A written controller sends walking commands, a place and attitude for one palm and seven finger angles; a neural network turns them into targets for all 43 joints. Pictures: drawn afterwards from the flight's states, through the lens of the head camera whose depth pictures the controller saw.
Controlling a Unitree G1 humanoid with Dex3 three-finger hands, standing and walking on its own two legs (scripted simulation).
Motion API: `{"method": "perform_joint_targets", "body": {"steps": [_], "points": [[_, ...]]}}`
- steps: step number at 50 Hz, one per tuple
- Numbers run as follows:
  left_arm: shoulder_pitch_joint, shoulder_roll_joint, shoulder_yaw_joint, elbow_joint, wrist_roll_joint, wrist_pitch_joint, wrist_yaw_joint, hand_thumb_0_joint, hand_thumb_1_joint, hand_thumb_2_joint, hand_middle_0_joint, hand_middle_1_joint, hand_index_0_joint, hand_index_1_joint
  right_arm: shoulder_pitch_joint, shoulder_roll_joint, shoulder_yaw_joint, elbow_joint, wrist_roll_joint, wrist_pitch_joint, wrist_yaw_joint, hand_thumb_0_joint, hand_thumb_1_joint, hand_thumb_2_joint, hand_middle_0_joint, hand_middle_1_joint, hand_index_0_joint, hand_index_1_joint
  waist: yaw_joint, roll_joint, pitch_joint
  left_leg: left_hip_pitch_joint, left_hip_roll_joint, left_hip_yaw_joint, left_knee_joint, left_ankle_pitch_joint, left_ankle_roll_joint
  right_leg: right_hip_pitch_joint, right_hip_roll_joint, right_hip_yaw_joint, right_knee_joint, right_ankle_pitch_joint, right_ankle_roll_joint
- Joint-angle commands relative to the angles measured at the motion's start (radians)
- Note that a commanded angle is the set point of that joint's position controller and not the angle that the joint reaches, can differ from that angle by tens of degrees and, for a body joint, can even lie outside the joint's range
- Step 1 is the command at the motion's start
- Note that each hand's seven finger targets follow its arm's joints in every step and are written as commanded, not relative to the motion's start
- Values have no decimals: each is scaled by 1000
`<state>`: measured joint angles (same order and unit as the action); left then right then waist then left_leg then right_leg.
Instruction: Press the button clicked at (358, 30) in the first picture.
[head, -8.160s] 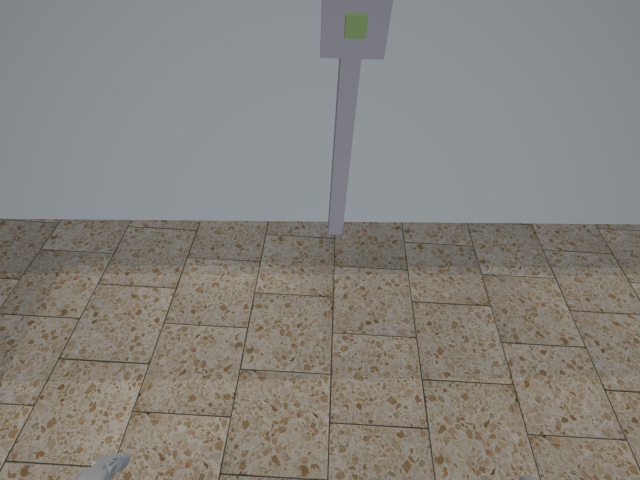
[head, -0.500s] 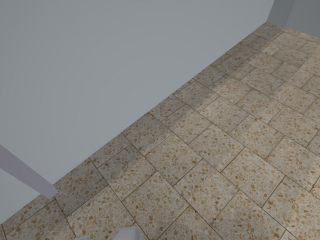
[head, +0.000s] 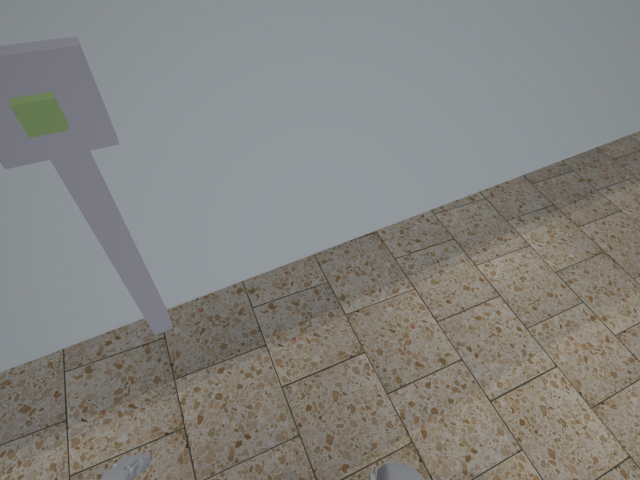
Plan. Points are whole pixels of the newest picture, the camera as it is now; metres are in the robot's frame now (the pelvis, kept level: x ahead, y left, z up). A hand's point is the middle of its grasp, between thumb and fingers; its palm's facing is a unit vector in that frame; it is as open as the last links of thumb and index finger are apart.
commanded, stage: turn to face it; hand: left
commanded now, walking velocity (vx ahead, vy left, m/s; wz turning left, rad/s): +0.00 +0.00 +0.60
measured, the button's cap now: (40, 113) +0.59 +0.48 +0.08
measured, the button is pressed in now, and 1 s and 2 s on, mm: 0 0 0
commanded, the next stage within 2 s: take the last steps up to it in 0.80 s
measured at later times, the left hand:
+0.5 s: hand out of the picture +0.02 +0.15 -0.14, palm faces +0.29 -0.91 -0.30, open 7.4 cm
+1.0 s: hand out of the picture -0.14 +0.19 -0.18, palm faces +0.53 -0.82 -0.23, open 7.4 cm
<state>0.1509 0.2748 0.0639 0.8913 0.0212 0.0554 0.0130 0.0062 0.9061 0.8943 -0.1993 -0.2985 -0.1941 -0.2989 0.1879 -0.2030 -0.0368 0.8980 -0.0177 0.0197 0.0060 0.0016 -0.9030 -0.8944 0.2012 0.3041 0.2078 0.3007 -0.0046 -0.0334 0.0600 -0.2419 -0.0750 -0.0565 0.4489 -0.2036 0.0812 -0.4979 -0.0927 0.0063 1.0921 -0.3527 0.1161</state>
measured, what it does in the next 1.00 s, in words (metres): steps on the spot, turning left: right foot, then left foot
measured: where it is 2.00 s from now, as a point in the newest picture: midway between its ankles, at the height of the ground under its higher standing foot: outside the picture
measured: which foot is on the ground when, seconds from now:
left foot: down 0.00-0.30, up 0.32-0.74, down 0.76-1.00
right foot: up 0.00-0.28, down 0.30-0.76, up 0.78-1.00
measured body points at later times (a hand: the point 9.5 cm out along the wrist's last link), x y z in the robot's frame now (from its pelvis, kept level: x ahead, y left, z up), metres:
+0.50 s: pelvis -0.02 -0.07 +0.00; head +0.01 -0.09 +0.45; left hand +0.01 +0.20 -0.12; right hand +0.09 -0.32 -0.16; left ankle -0.06 +0.08 -0.65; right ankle +0.01 -0.17 -0.74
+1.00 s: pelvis -0.05 -0.01 +0.00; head -0.06 +0.02 +0.45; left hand -0.17 +0.23 -0.16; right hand +0.16 -0.15 -0.12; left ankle -0.09 +0.06 -0.74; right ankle +0.00 -0.16 -0.66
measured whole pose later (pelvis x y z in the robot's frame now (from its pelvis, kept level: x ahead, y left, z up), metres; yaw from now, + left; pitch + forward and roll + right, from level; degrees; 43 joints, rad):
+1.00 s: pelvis -0.05 -0.01 +0.00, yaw +29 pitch -2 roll -1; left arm 0.27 0.26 0.05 1.00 0.02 0.05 0.01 0.01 0.91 0.89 -0.20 -0.30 -0.19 -0.30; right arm 0.13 -0.17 -0.01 0.94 -0.02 0.00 -0.01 0.00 -0.90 -0.89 0.20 0.30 0.21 0.30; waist 0.04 -0.04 0.05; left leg -0.19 -0.03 0.03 0.44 -0.23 0.06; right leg -0.43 -0.09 -0.04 1.06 -0.40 0.08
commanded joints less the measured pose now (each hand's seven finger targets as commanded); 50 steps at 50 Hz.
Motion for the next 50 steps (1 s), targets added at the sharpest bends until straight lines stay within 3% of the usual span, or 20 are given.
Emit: {"method": "perform_joint_targets", "body": {"steps": [1, 9, 13, 14, 15, 16, 17, 19, 21, 26, 32, 34, 36, 37, 38, 39, 40, 42, 45, 50], "points": [[-57, 74, 22, -101, -7, -24, 12, 0, 900, 900, -200, -300, -200, -300, 80, -226, -72, -45, -4, -9, -16, 0, -900, -900, 200, 300, 200, 300, -43, 148, -94, 148, 289, -338, -111, 341, 99, -66, 4, 25, -72, -40, -2], [-59, 51, 13, -126, -20, -32, 20, 0, 900, 900, -200, -300, -200, -300, 81, -227, -83, -40, -9, 6, -15, 0, -900, -900, 200, 300, 200, 300, -32, 186, -115, 49, 250, -449, -73, 364, 98, 129, 77, 27, -324, -83, -36], [50, 80, 22, -102, -25, -48, 27, 0, 900, 900, -200, -300, -200, -300, 49, -201, -85, -48, 2, 12, -7, 0, -900, -900, 200, 300, 200, 300, 23, 136, -147, -125, 157, -420, 6, 199, 11, 428, 71, 26, -691, 125, -59], [77, 143, 35, -100, -15, -58, 32, 0, 900, 900, -200, -300, -200, -300, 77, -147, -79, -50, 13, 12, -1, 0, -900, -900, 200, 300, 200, 300, 29, -26, -178, -278, 85, -309, 148, -40, -54, 592, -106, 181, -813, 88, -106], [68, 213, 46, -110, 0, -60, 36, 0, 900, 900, -200, -300, -200, -300, 88, -109, -74, -74, 10, 10, -4, 0, -900, -900, 200, 300, 200, 300, 32, -258, -158, -431, -50, -82, 395, -337, -130, 598, -371, 433, -850, 123, -222], [50, 200, 36, -120, -5, -52, 38, 0, 900, 900, -200, -300, -200, -300, 63, -168, -88, -71, -4, 16, -5, 0, -900, -900, 200, 300, 200, 300, 26, -145, -122, -367, 1, -83, 575, -369, -123, 413, -412, 391, -850, 150, -279], [-26, 142, 31, -132, -8, -55, 41, 0, 900, 900, -200, -300, -200, -300, 82, -170, -91, -55, -6, 28, 0, 0, -900, -900, 200, 300, 200, 300, -16, -99, -83, -347, 32, -94, 657, -300, -121, 346, -349, 297, -860, 117, -276], [-84, 101, 13, -136, -11, -57, 30, 0, 900, 900, -200, -300, -200, -300, 109, -149, -87, -15, -9, 42, 14, 0, -900, -900, 200, 300, 200, 300, -51, -96, -27, -336, 61, -34, 764, -197, -139, 299, -228, 142, -819, 191, -232], [-52, 85, 7, -120, -8, -65, 25, 0, 900, 900, -200, -300, -200, -300, 112, -134, -82, -11, -7, 47, 21, 0, -900, -900, 200, 300, 200, 300, -44, -128, -6, -338, 71, -3, 798, -146, -152, 289, -197, 44, -804, 254, -211], [74, 107, 15, -70, 0, -65, 26, 0, 900, 900, -200, -300, -200, -300, 19, -127, -69, -25, -5, 49, 21, 0, -900, -900, 200, 300, 200, 300, 13, -156, -1, -334, 101, 37, 670, -172, -167, 360, -230, 11, -789, 317, -230], [160, 149, 29, -17, 13, -60, 22, 0, 900, 900, -200, -300, -200, -300, -66, -96, -41, -38, 9, 29, 15, 0, -900, -900, 200, 300, 200, 300, 53, -195, -48, -189, 90, 120, 354, -259, -148, 421, -258, -40, -681, 621, -246], [159, 159, 32, -7, 13, -56, 21, 0, 900, 900, -200, -300, -200, -300, -41, -93, -36, -28, 12, 21, 10, 0, -900, -900, 200, 300, 200, 300, 42, -205, -77, -106, 71, 144, 238, -220, -134, 411, -252, -57, -635, 654, -230], [131, 148, 31, -1, -1, -50, 19, 0, 900, 900, -200, -300, -200, -300, 36, -121, -39, -6, 9, 5, 8, 0, -900, -900, 200, 300, 200, 300, -12, -131, -120, 82, 76, 137, -19, 7, -118, 338, -212, -117, -511, 560, -158], [145, 110, 22, -11, -11, -44, 17, 0, 900, 900, -200, -300, -200, -300, 76, -196, -53, 3, 5, -7, 7, 0, -900, -900, 200, 300, 200, 300, -32, 62, -174, 261, 202, 9, -85, 200, -85, 191, -148, -162, -348, 338, -104], [139, 35, 1, -43, -14, -39, 12, 0, 900, 900, -200, -300, -200, -300, 122, -292, -76, 5, 3, -12, 0, 0, -900, -900, 200, 300, 200, 300, -55, 353, -183, 350, 456, -300, -87, 634, 34, -54, -28, -167, -161, -255, -34], [92, 50, -4, -46, -9, -27, 21, 0, 900, 900, -200, -300, -200, -300, 143, -305, -75, 22, 3, 0, -8, 0, -900, -900, 200, 300, 200, 300, -71, 273, -178, 250, 496, -267, -68, 678, 117, -1, -30, -69, -58, -319, -51], [79, 52, 0, -27, -5, -20, 21, 0, 900, 900, -200, -300, -200, -300, 102, -263, -62, 22, -2, -4, -16, 0, -900, -900, 200, 300, 200, 300, -55, 237, -139, 193, 445, -200, -90, 565, 115, 2, -40, -43, -19, -269, -57], [71, 62, 5, 0, -6, -19, 11, 0, 900, 900, -200, -300, -200, -300, 5, -215, -45, 1, -2, -7, -29, 0, -900, -900, 200, 300, 200, 300, -24, 261, -75, 128, 367, -174, -97, 485, 94, -20, -38, -22, 23, -155, -53], [130, 50, 2, 43, -5, -22, 4, 0, 900, 900, -200, -300, -200, -300, -16, -180, -30, 0, 4, -19, -33, 0, -900, -900, 200, 300, 200, 300, 3, 186, -88, 166, 310, -94, -100, 553, 69, -9, -17, -32, 25, -61, -40], [119, 22, -14, 68, 7, -34, -4, 0, 900, 900, -200, -300, -200, -300, 93, -148, -27, 46, 1, -40, -33, 0, -900, -900, 200, 300, 200, 300, -23, 136, -71, 192, 325, -170, -213, 123, 79, -34, -4, -27, -29, -15, -43]]}}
